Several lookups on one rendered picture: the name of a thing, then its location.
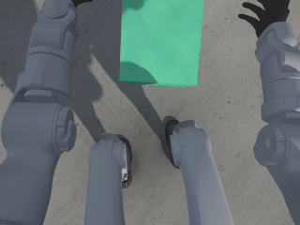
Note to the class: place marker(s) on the left robot thigh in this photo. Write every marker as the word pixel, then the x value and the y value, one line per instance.
pixel 104 199

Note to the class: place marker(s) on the robot left upper arm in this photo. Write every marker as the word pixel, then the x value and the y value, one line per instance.
pixel 35 135

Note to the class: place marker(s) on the left robot forearm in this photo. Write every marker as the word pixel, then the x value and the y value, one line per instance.
pixel 49 59

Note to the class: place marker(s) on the right robot hand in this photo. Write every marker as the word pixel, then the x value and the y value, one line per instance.
pixel 275 11

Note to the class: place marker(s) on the carton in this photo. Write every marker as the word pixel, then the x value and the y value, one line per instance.
pixel 160 42

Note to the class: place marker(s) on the robot right upper arm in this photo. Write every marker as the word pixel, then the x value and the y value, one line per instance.
pixel 277 148

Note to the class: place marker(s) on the right robot forearm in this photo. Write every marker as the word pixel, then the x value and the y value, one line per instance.
pixel 278 52

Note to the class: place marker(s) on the robot left foot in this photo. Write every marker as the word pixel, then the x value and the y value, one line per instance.
pixel 126 183

